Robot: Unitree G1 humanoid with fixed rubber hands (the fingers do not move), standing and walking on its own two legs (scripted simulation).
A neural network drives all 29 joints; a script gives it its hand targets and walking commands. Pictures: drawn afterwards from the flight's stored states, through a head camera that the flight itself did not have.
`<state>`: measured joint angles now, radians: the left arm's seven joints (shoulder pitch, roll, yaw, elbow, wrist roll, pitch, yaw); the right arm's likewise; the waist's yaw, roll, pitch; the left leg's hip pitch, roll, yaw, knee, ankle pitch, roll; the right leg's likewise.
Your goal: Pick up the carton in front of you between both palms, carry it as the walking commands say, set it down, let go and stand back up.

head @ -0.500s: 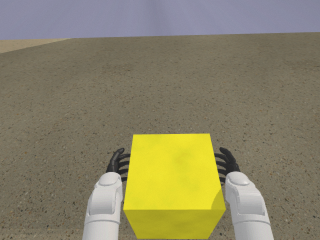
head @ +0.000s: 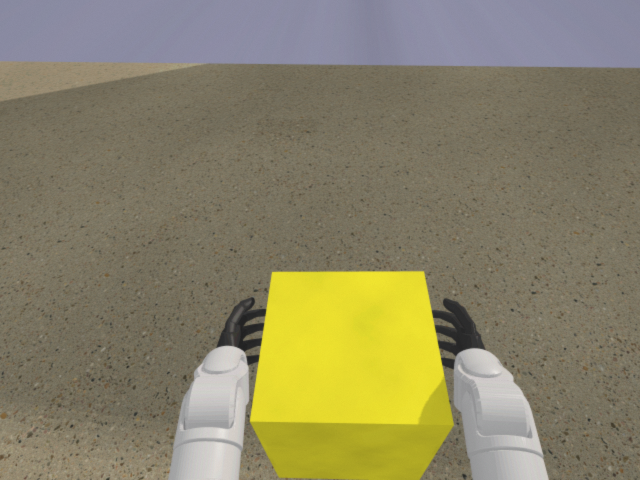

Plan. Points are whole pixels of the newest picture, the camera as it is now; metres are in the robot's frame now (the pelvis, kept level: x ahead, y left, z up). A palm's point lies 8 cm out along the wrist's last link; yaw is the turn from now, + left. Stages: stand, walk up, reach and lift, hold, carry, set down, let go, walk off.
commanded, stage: hold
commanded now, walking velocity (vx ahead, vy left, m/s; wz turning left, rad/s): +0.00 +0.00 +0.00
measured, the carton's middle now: (347, 379) +0.29 +0.00 -0.06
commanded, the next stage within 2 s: set down in 0.78 s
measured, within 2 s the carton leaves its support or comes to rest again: neither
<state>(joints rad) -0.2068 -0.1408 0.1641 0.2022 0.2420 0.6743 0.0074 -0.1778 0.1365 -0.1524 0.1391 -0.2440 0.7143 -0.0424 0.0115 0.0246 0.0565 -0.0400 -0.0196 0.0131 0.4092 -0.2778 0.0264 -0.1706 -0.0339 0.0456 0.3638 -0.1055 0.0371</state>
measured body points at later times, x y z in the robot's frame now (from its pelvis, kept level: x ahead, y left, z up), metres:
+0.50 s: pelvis -0.01 -0.05 +0.00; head -0.05 -0.08 +0.45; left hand +0.28 +0.12 +0.04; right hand +0.31 -0.18 +0.03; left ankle -0.03 +0.10 -0.74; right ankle +0.07 -0.15 -0.74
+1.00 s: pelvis +0.00 -0.03 +0.00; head -0.01 -0.05 +0.45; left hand +0.31 +0.14 +0.03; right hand +0.33 -0.16 +0.02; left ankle -0.03 +0.10 -0.74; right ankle +0.07 -0.15 -0.74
